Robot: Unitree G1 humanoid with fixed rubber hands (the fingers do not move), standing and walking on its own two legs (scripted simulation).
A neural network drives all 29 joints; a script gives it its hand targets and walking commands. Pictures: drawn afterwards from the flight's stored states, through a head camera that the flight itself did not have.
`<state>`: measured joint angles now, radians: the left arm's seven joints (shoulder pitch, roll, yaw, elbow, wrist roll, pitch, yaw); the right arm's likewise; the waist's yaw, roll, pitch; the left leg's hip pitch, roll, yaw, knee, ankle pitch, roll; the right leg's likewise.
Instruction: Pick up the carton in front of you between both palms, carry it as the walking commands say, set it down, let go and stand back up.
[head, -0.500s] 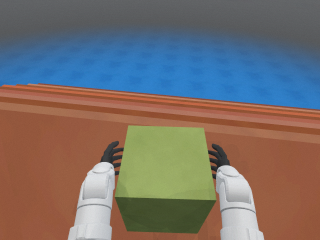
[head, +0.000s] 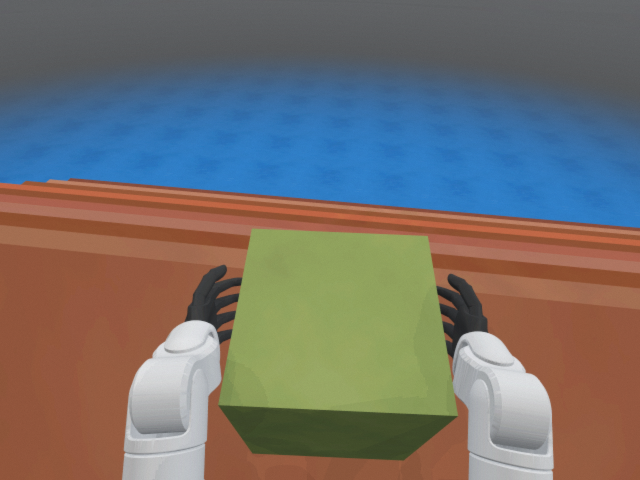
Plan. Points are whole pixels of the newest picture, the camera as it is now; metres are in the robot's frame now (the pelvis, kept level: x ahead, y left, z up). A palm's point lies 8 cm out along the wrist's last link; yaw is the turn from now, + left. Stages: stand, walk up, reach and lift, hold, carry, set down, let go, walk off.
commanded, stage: carry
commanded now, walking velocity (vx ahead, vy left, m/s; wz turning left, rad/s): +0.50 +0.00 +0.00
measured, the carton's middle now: (333, 353) +0.28 -0.01 +0.04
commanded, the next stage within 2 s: none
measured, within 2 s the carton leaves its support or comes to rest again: neither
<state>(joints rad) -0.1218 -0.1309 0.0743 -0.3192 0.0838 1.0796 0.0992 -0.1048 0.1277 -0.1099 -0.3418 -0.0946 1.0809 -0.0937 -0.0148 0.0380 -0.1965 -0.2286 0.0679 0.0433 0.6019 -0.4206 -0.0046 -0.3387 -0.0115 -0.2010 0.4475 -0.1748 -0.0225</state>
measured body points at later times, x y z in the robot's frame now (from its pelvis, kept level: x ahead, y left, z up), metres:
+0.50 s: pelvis +0.29 +0.06 +0.00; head +0.27 +0.08 +0.45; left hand +0.53 +0.20 +0.07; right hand +0.51 -0.10 +0.07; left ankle +0.32 +0.13 -0.73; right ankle +0.19 -0.07 -0.64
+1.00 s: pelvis +0.62 +0.02 +0.00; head +0.62 +0.01 +0.45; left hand +0.86 +0.18 +0.06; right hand +0.88 -0.12 +0.06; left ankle +0.50 +0.14 -0.62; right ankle +0.68 -0.05 -0.73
